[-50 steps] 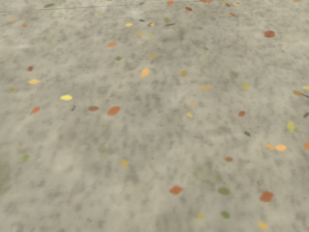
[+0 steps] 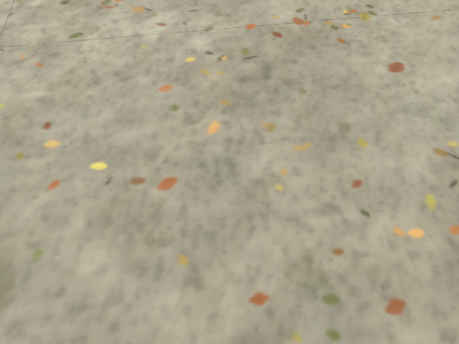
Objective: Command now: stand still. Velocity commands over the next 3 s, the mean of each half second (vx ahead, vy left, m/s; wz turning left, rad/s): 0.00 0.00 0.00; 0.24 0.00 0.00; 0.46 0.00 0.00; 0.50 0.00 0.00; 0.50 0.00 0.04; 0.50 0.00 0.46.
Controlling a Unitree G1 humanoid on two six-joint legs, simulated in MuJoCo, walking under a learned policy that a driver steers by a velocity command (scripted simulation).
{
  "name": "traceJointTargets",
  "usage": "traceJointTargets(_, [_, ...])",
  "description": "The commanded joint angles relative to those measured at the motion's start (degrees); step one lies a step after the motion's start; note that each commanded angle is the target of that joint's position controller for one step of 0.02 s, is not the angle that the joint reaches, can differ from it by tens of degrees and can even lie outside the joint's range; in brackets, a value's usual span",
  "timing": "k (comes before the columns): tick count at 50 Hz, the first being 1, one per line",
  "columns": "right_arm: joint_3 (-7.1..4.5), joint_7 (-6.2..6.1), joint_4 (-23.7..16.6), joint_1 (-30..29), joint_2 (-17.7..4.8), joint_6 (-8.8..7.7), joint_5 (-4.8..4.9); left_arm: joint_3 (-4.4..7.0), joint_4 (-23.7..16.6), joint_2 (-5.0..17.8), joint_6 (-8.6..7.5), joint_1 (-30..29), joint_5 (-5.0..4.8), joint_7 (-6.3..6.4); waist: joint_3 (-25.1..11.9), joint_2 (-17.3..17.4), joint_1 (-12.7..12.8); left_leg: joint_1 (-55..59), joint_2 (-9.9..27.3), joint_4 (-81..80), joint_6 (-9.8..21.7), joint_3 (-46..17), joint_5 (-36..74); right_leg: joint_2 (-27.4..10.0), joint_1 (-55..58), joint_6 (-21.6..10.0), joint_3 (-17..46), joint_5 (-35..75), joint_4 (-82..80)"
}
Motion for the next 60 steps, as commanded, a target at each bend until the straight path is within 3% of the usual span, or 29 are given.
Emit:
traceJointTargets(1, [-0.99,-0.25,-0.8,2.09,-6.01,-0.36,0.0,1.11,-0.87,6.0,-0.49,1.22,-0.07,0.25,-0.04,-0.24,0.05,0.64,-0.69,-3.33,0.72,1.13,8.66,-2.11,-2.29,-0.87,1.56,11.85,-5.61])
traceJointTargets(28, [0.18,-0.3,2.37,6.9,-3.02,-0.57,0.11,-0.04,6.53,3.96,-0.01,4.19,-0.32,0.63,1.55,0.02,0.66,-0.97,-1.62,-3.49,1.58,1.57,6.85,-1.51,-3.48,-0.09,0.11,8.89,-5.81])
traceJointTargets(29, [0.37,-0.33,2.99,8.05,-2.25,-0.51,0.1,-0.19,7.19,3.4,0.07,5.23,-0.29,0.7,0.19,-0.22,0.69,-0.43,-2.38,-3.38,1.7,2.41,1.67,-1.0,-2.97,-0.23,-0.36,2.9,-6.24])
traceJointTargets(31, [0.09,-0.6,2.78,8.02,-2.68,-0.42,0.69,0.47,7.1,5.32,0.34,5.48,-1.01,1.03,2.7,-1.59,1.01,-3.84,-4.58,-0.26,3.09,4.31,-15.26,-0.62,-6.3,-2.23,0.39,-18.08,-6.63])
traceJointTargets(33, [0.14,-0.5,1.45,6.69,-2.33,-1.33,0.74,0.86,6.43,6.36,-0.32,6.13,-1.36,0.98,7.28,-3.39,1.65,-9.47,-4.25,2.28,4.68,3.49,-21.6,-4.07,-9.81,-4.92,5.46,-28.9,-9.25])
traceJointTargets(36, [0.68,0.93,-0.15,5.65,0.63,-4.13,1.11,2.13,6.86,9.4,-2.07,9.88,-1.99,0.33,6.87,-10.9,2.73,-14.1,-4.49,13.65,5.17,5.24,-11.31,-14.04,-5.78,-10.69,20.31,-32.35,-15.67])
traceJointTargets(37, [0.64,1.46,-0.49,5.66,0.52,-4.91,1.38,2.22,6.38,9.37,-2.35,8.96,-2.12,0.19,7.48,-11.0,2.11,-12.31,-3.4,15.26,6.31,3.89,-10.52,-16.09,-8.53,-12.04,23.59,-31.68,-17.03])
traceJointTargets(38, [0.58,1.88,-0.32,7.24,0.65,-5.55,1.7,2.03,5.33,8.86,-2.55,6.23,-2.15,0.05,8.17,-10.39,0.19,-8.79,-3.02,12.2,7.63,3.64,-10.95,-15.77,-11.41,-11.63,22.46,-29.55,-16.63])
traceJointTargets(39, [0.55,2.07,0.95,11.43,1.09,-5.95,1.91,1.8,3.95,8.4,-2.58,2.22,-2.4,-0.13,8.62,-9.54,-2.76,-1.38,-3.29,4.11,8.79,3.77,-10.53,-13.14,-15.73,-9.66,17.96,-26.38,-14.06])
traceJointTargets(40, [0.01,2.08,2.98,17.1,-0.19,-6.12,1.57,1.43,2.46,7.04,-2.74,-1.44,-2.49,-0.23,8.36,-5.62,-5.18,7.06,-2.23,-2.39,9.08,0.49,-7.63,-8.81,-20.52,-6.89,11.62,-19.01,-6.75])
traceJointTargets(41, [-1.69,2.1,4.88,24.76,-6.05,-6.39,1.37,0.44,0.95,2.91,-3.5,-3.66,-2.26,-0.33,5.58,8.34,-7.23,14.92,6.76,-10.86,12.17,-15.48,-13.62,-1.05,-27.48,-2.51,-0.51,-9.36,12.22])
traceJointTargets(42, [-3.15,3.09,5.39,30.24,-12.78,-6.99,1.05,0.3,-1.5,2.28,-4.85,-4.53,-2.17,-0.09,3.59,19.66,-7.97,18.77,19.02,-19.27,19.16,-39.08,-15.71,1.99,-35.65,-1.33,-2.65,-14.08,27.24])
traceJointTargets(43, [-1.76,3.12,4.06,25.33,-8.36,-7.59,0.05,0.8,-1.38,4.55,-5.75,-4.33,-2.7,-0.37,5.4,11.1,-4.68,17.12,20.38,-19.01,19.68,-40.52,-14.08,-1.67,-39.1,-2.4,2.15,-12.7,37.15])
traceJointTargets(44, [-1.13,3.23,2.41,21.17,-5.74,-7.89,0.17,0.74,-0.51,4.26,-6.33,-2.42,-2.94,-1.03,6.8,7.34,-2.65,16.44,18.03,-18.12,17.9,-33.11,-10.07,-3.86,-40.81,-3.57,2.52,-7.42,40.73])
traceJointTargets(45, [-0.86,3.53,1.33,18.52,-5.07,-7.83,0.47,0.91,0.18,4.28,-6.75,-1.7,-2.59,-1.37,6.13,5.23,-1.74,16.67,15.3,-18.39,16.09,-26.44,-6.22,-5.53,-41.11,-4.21,1.43,-2.63,40.38])
traceJointTargets(47, [0.22,3.56,1.05,18.19,-2.07,-6.85,0.44,1.94,-0.56,5.95,-7.08,-4.67,-1.71,-1.95,5.65,4.89,-1.76,16.78,11.31,-19.12,12.97,-15.56,8.47,-7.69,-39.65,-3.9,-0.74,3.13,35.26])
traceJointTargets(48, [0.48,3.3,1.34,19.73,-1.34,-6.32,0.17,1.86,-0.77,4.83,-6.92,-5.28,-1.65,-2.38,4.67,5.95,-2.0,16.91,9.85,-19.06,12.4,-12.09,13.71,-7.58,-38.3,-3.33,-2.2,4.7,33.15])
traceJointTargets(51, [0.45,2.05,0.33,20.18,-3.24,-5.35,-0.28,0.71,-3.47,1.31,-6.22,-11.89,-1.51,-3.07,5.19,4.76,-2.63,12.73,7.92,-20.41,12.72,-6.38,18.46,-6.32,-34.91,-1.19,-4.97,10.06,21.57])
traceJointTargets(53, [0.08,1.43,-0.51,19.83,-5.43,-5.25,-0.23,0.0,-5.82,0.56,-6.15,-17.64,-1.64,-3.33,6.28,5.17,-3.45,7.49,7.1,-22.33,12.88,-4.32,16.72,-4.31,-28.74,-0.33,-6.68,14.61,11.96])
traceJointTargets(55, [-0.53,1.22,-0.28,20.82,-7.01,-5.49,0.4,-0.05,-7.26,1.95,-5.96,-20.3,-1.93,-3.67,7.07,6.55,-3.35,6.58,8.56,-23.79,13.4,-4.13,16.11,-3.56,-24.92,-0.58,-6.86,16.75,7.54])
traceJointTargets(57, [-0.98,1.19,-0.08,20.52,-7.19,-5.57,1.08,0.18,-8.46,3.68,-5.99,-21.58,-2.11,-4.0,7.65,6.43,-2.21,9.9,10.37,-22.95,12.83,-3.66,19.23,-3.65,-24.19,-2.02,-5.6,17.32,4.09])
traceJointTargets(59, [-1.51,1.25,-0.42,19.15,-7.94,-5.22,0.94,1.14,-8.56,6.07,-6.32,-19.19,-1.97,-4.2,4.7,6.82,0.58,14.4,11.47,-17.58,11.49,-2.37,33.57,-2.24,-19.53,-3.95,-5.77,15.66,2.37])
traceJointTargets(60, [-1.82,1.3,-0.73,18.35,-8.56,-4.8,0.6,2.01,-7.58,7.68,-6.36,-14.9,-1.97,-4.07,0.93,7.89,3.15,15.63,11.33,-11.64,10.69,-1.3,45.11,-0.55,-13.43,-5.07,-6.8,14.35,2.98])
Next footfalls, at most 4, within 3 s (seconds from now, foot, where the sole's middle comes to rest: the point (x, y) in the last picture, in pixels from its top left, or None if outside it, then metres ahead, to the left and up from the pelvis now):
1.24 right None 0.41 -0.09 -0.77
1.78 left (188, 278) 0.73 0.15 -0.77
2.34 right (256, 199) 1.04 -0.08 -0.77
2.90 left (188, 147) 1.32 0.18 -0.77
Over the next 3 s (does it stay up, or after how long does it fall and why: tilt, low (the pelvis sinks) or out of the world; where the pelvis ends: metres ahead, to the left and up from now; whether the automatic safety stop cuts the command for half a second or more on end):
stays up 1.23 0.09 -0.01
